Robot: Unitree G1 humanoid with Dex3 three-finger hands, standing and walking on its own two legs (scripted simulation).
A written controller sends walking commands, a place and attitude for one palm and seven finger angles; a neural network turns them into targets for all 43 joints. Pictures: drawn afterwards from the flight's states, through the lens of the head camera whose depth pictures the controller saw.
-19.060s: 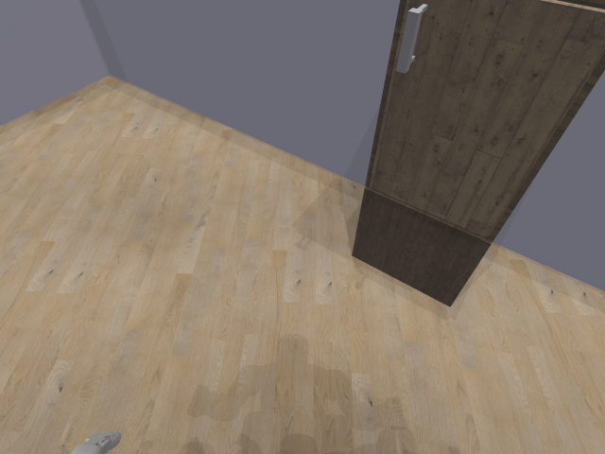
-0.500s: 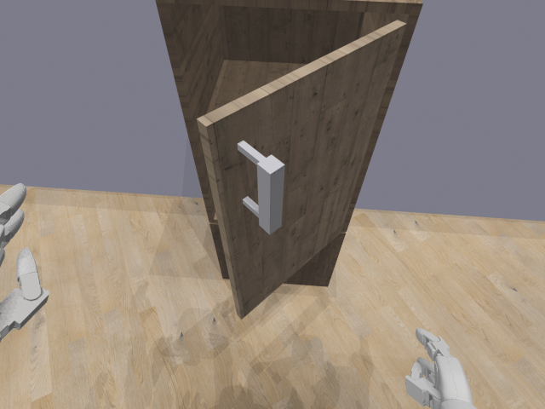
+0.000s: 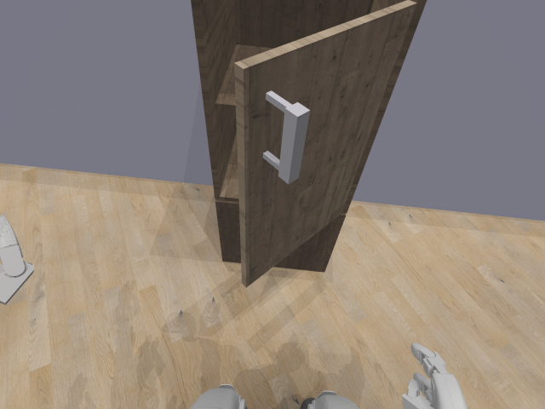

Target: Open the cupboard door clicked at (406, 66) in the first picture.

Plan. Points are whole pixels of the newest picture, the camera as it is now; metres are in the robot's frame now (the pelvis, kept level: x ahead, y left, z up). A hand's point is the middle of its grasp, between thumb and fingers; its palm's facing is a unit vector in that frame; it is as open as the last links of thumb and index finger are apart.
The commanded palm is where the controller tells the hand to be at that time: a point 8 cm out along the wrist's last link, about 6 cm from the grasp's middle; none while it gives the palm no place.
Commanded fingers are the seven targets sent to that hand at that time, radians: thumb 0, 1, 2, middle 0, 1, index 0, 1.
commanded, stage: step back with the hand held close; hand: left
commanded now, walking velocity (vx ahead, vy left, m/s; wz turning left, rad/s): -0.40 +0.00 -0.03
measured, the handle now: (281, 138) +0.45 +0.02 +0.17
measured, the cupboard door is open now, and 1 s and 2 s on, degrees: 47 47 47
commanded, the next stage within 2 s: stop stepping back and stand still in 0.22 s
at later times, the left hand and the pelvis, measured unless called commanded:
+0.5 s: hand (2, 354) +0.13 +0.23 +0.19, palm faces +0.30 -0.83 -0.48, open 7.4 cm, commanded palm +0.07 +0.28 +0.20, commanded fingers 0.00 0.90 0.90 -0.20 -0.30 -0.20 -0.30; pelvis -0.09 -0.01 +0.02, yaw -3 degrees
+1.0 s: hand out of the picture +0.05 +0.25 +0.19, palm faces +0.44 -0.78 -0.46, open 7.4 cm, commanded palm -0.02 +0.29 +0.20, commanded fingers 0.00 0.90 0.90 -0.20 -0.30 -0.20 -0.30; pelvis -0.16 -0.01 +0.02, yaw +0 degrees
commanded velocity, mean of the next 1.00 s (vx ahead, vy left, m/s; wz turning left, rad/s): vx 0.00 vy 0.00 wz -0.01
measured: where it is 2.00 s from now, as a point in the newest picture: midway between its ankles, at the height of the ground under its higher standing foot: outside the picture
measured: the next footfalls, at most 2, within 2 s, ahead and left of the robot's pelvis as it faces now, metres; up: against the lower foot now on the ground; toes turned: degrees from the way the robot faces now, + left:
right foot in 0.26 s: -0.10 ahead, -0.11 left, +0.00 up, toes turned +5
left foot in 0.40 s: +0.04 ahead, +0.07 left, +0.00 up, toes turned -2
